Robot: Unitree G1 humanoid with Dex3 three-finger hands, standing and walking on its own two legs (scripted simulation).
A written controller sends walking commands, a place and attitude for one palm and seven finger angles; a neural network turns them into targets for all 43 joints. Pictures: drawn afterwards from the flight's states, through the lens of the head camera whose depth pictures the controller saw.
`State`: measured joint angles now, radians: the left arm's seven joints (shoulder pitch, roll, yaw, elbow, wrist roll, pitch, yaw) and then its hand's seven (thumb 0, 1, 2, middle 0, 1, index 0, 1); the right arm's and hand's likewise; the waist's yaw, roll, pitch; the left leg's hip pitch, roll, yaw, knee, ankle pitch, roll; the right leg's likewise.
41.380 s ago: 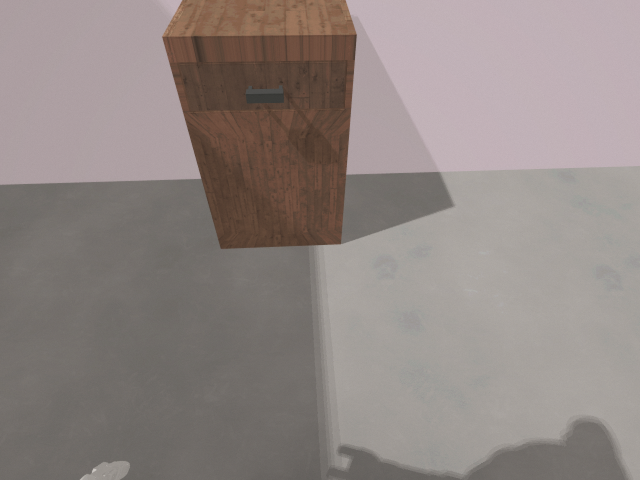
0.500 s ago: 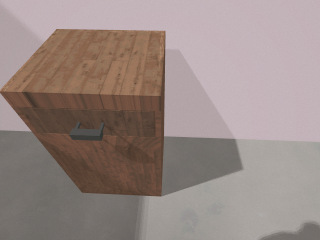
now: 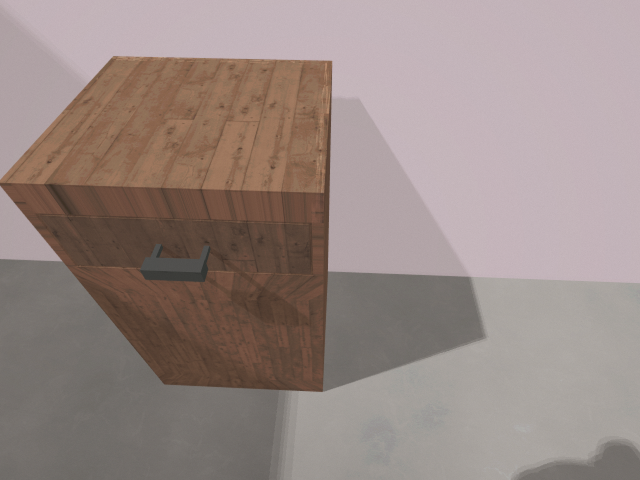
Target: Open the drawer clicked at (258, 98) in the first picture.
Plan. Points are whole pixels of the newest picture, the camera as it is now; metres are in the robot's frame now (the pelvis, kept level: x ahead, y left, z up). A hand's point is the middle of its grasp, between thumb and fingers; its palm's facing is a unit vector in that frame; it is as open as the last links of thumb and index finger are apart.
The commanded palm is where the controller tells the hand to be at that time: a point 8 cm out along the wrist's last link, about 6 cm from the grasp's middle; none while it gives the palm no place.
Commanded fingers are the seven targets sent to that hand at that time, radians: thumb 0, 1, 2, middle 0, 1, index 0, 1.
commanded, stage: shuffle to correct the standing spot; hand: left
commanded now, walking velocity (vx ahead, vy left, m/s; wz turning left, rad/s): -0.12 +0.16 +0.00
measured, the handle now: (178, 259) +0.47 +0.28 -0.06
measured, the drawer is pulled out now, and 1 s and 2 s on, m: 0.00 0.00 0.00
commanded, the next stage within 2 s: come to a stop and stand still in 0.76 s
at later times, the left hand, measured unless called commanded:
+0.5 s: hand out of the picture +0.00 +0.24 -0.17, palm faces +0.04 -0.96 -0.29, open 7.4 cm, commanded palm none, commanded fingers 0.00 0.90 0.90 -0.20 -0.30 -0.20 -0.30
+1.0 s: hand out of the picture -0.10 +0.29 -0.18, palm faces +0.07 -0.97 -0.25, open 7.4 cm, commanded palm none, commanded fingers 0.00 0.90 0.90 -0.20 -0.30 -0.20 -0.30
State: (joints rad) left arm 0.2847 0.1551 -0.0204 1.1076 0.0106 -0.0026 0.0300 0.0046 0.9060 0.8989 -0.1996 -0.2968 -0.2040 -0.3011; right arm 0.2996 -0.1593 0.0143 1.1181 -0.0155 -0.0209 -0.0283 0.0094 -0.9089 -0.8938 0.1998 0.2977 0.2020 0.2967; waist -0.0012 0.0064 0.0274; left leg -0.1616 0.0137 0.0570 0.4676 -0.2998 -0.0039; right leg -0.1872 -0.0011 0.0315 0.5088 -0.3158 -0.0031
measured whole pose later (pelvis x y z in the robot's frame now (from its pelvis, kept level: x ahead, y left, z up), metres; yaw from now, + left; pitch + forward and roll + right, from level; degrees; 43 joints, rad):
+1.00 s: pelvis -0.08 +0.09 -0.01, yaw +0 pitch +2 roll +1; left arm 0.35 0.19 0.04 1.01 0.04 0.03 0.02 0.00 0.90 0.90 -0.20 -0.30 -0.21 -0.30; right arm 0.21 -0.23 -0.04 0.95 -0.02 0.02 0.01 0.01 -0.91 -0.89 0.20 0.30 0.20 0.30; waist 0.05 -0.01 0.02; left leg -0.27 0.05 0.04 0.52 -0.30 -0.03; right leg -0.29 -0.13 -0.08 0.64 -0.38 0.04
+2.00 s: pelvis -0.07 +0.09 +0.00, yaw +1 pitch -1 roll +0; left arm 0.35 0.12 -0.02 1.12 0.01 -0.01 0.03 0.01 0.91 0.90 -0.20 -0.30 -0.20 -0.30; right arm 0.31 -0.14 0.03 1.11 -0.02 -0.02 -0.03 0.01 -0.91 -0.89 0.20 0.30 0.20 0.30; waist 0.00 0.00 0.01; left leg -0.17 -0.01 0.08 0.45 -0.25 0.04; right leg -0.19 0.01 -0.09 0.43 -0.23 -0.04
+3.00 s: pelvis -0.07 +0.08 -0.04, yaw -1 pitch +11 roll +2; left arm 0.48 0.33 -0.09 0.04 1.14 -0.06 0.51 0.00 0.46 0.71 -0.25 -0.58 -0.26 -0.58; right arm 0.01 -0.25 -0.04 0.45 -0.08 0.08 0.07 0.01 -0.91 -0.89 0.20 0.30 0.20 0.30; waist 0.13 -0.04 -0.14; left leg -0.60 0.02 0.11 0.86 -0.45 0.02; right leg -0.65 0.01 -0.05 0.90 -0.44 -0.07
